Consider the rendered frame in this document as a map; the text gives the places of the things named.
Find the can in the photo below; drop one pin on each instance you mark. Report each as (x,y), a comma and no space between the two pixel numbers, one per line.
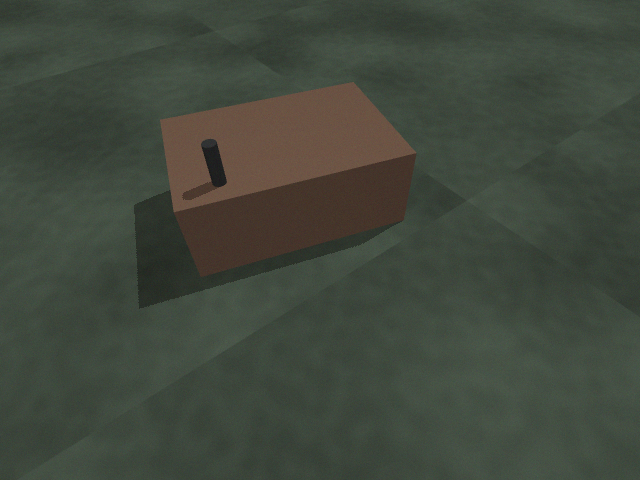
(214,163)

